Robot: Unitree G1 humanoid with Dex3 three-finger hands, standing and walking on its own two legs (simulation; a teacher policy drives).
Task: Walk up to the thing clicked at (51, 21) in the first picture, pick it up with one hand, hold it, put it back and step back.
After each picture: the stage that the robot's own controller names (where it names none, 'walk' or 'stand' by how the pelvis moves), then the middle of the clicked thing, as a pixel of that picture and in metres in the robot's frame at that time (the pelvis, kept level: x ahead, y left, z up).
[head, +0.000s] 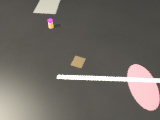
stand; (50, 23) +1.74 +0.38 -0.72
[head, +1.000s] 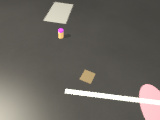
walk; (60, 33) +1.64 +0.18 -0.70
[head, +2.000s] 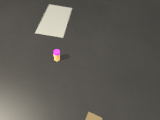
walk; (56, 55) +1.07 +0.15 -0.72
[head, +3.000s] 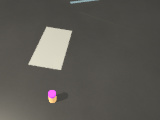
walk; (52, 96) +0.65 +0.18 -0.72
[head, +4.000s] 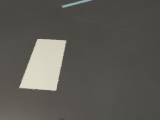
stand; out of the picture +0.37 +0.26 -0.70
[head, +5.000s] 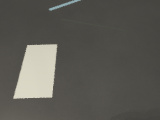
stand; out of the picture +0.30 +0.26 -0.71
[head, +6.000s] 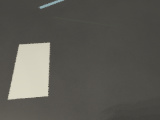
stand; out of the picture +0.30 +0.26 -0.70
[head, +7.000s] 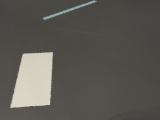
stand; out of the picture +0.30 +0.24 -0.73
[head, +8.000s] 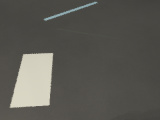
stand; out of the picture +0.31 +0.26 -0.73
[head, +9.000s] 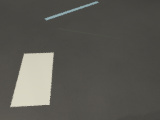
stand; out of the picture +0.31 +0.26 -0.73
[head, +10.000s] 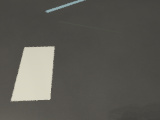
go down; out of the picture +0.30 +0.25 -0.72
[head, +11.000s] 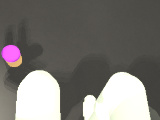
go down; (12, 56) +0.42 +0.26 -0.30
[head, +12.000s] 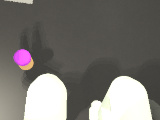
approach; (24, 60) +0.41 +0.25 -0.30
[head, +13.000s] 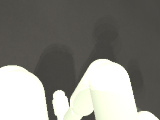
close in; out of the picture +0.40 +0.29 -0.22
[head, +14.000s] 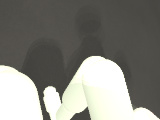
close; out of the picture +0.39 +0.31 -0.22
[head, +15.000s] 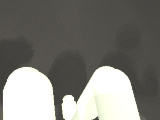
lift; out of the picture +0.35 +0.29 -0.18
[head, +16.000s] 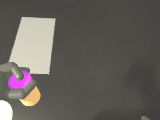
lift; (25, 89) +0.32 +0.19 -0.01
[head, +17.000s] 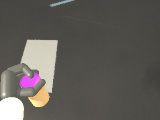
hold; (35, 90) +0.33 +0.17 -0.01
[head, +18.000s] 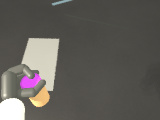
hold; (36, 90) +0.33 +0.17 -0.02
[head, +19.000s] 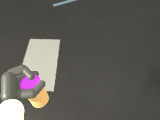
crouch; (35, 91) +0.32 +0.17 -0.01
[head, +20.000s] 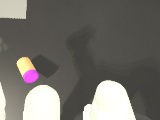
crouch; (27, 69) +0.42 +0.20 -0.34
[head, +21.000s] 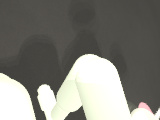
lower; out of the picture +0.40 +0.24 -0.25
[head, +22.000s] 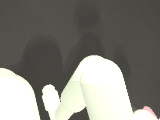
lower; out of the picture +0.40 +0.24 -0.25
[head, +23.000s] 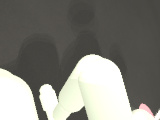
lower; out of the picture +0.40 +0.23 -0.25
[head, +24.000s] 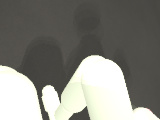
lower; out of the picture +0.42 +0.22 -0.25
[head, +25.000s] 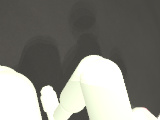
loosen; out of the picture +0.43 +0.21 -0.25
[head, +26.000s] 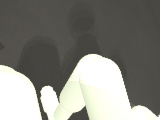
withdraw; out of the picture +0.45 +0.18 -0.24
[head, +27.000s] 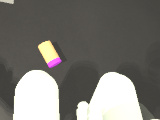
walk; (49, 54) +0.49 +0.09 -0.29
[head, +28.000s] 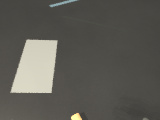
stand; out of the picture +0.42 -0.02 -0.67
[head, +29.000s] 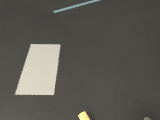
stand; out of the picture +0.46 -0.05 -0.69
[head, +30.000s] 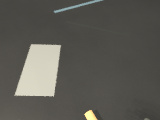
stand; (91, 119) +0.47 -0.10 -0.69
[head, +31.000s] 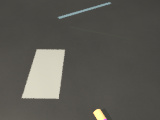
stand; (100, 117) +0.52 -0.14 -0.75
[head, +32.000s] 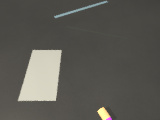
stand; (104, 115) +0.52 -0.19 -0.75
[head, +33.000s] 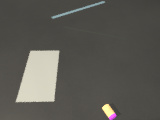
walk; (109, 111) +0.55 -0.24 -0.75
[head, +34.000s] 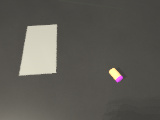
walk; (115, 75) +0.73 -0.30 -0.72
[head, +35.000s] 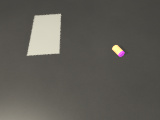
walk; (118, 50) +1.04 -0.33 -0.73
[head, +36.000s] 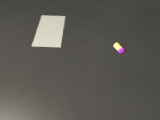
stand; (118, 47) +1.28 -0.46 -0.73
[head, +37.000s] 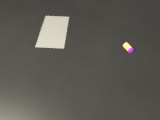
stand; (128, 47) +1.28 -0.56 -0.75
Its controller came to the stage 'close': yes
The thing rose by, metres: 0.71
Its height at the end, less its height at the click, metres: -0.02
